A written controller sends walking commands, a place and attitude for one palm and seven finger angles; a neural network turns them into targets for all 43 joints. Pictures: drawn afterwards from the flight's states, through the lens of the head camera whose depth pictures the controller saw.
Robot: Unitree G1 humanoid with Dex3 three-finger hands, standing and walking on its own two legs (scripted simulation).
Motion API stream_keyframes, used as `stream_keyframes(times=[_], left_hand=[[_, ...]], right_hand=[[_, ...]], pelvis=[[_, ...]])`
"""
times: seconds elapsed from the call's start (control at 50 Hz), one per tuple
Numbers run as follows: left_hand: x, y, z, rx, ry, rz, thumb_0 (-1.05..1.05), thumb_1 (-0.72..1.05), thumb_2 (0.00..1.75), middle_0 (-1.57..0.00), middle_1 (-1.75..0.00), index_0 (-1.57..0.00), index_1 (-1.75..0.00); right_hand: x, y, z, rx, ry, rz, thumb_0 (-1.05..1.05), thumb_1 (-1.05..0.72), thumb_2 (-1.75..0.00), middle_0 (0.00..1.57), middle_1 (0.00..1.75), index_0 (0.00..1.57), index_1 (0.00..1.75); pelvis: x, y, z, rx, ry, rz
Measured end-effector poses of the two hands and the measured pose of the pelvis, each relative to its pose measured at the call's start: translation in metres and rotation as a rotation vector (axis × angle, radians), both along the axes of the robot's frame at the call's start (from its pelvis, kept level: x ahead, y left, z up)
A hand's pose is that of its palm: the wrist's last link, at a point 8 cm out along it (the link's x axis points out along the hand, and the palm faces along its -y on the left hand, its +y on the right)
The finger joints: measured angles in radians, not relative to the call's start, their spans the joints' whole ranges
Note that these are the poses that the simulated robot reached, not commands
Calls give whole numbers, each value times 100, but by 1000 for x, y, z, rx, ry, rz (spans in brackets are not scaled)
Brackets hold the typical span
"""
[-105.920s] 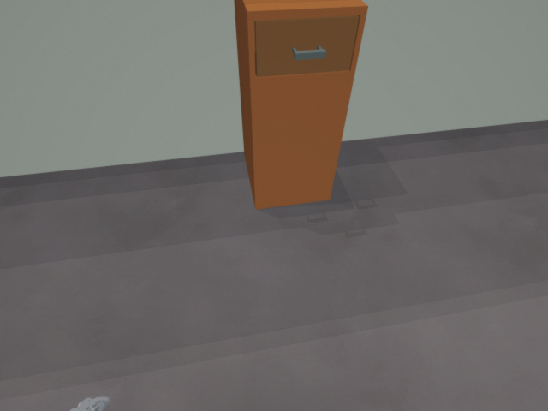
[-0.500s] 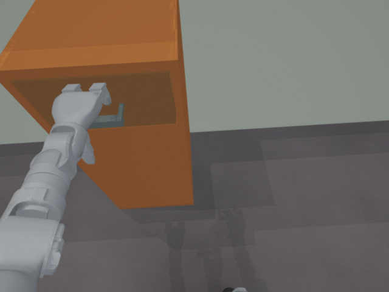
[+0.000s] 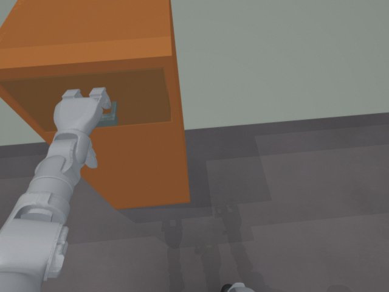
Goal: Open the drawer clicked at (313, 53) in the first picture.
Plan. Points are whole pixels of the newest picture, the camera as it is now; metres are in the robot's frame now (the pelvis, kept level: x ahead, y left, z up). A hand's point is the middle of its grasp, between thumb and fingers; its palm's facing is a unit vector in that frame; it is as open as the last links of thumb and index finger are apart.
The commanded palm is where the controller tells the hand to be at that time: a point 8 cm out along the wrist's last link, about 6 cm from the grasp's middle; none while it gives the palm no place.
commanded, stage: lower the fingers behind the handle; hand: left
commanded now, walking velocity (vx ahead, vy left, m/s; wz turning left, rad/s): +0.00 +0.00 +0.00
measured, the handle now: (94, 114) +0.50 +0.24 +0.04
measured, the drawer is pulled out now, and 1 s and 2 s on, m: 0.00 0.00 0.01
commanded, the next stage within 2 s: close the thumb around the handle in 0.72 s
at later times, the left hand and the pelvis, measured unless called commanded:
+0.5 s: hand (92, 130) +0.45 +0.24 +0.03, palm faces -0.03 +0.02 -1.00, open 13.9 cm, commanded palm +0.42 +0.24 +0.07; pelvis -0.01 -0.01 -0.01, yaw +0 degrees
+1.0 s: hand (92, 131) +0.45 +0.24 +0.03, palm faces -0.03 +0.02 -1.00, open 13.2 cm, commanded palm +0.42 +0.24 +0.07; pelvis -0.01 -0.01 -0.01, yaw +0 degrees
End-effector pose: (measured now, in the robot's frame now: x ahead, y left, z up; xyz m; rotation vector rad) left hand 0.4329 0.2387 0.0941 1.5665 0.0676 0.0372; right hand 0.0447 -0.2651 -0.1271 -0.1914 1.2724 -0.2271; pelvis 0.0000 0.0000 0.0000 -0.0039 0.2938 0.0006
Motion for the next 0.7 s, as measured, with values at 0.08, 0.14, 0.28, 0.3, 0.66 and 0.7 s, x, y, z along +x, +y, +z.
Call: stream_keyframes(times=[0.08,0.14,0.28,0.3,0.66,0.7], left_hand=[[0,-2,-1,5,4,11,0,-49,30,-30,-121,-32,-121],[-1,-3,-3,3,8,18,0,-49,30,-29,-121,-32,-121],[-1,-4,-5,19,2,22,0,-49,30,-29,-122,-31,-123],[-1,-4,-5,20,2,23,0,-49,30,-29,-122,-31,-123],[-1,-5,-6,29,16,34,0,-49,30,-27,-121,-29,-123],[-1,-5,-6,29,17,32,0,-49,30,-27,-121,-29,-123]], right_hand=[[0,-1,-1,2,-6,-1,0,-91,-90,21,29,20,30],[1,-2,-1,0,-11,0,0,-91,-90,21,29,20,30],[-2,-6,-2,-14,-10,12,0,-91,-90,21,29,20,30],[-3,-7,-2,-15,-9,12,0,-91,-90,21,29,20,30],[-25,-14,-6,-21,18,-8,0,-91,-90,21,29,20,30],[-26,-14,-7,-20,21,-10,0,-91,-90,21,29,20,30]], pelvis=[[-1,0,-1,0,4,-1],[-2,0,-1,1,4,-1],[-7,-3,-4,3,13,4],[-7,-4,-5,4,15,4],[-15,-9,-9,7,25,2],[-15,-9,-9,7,27,2]])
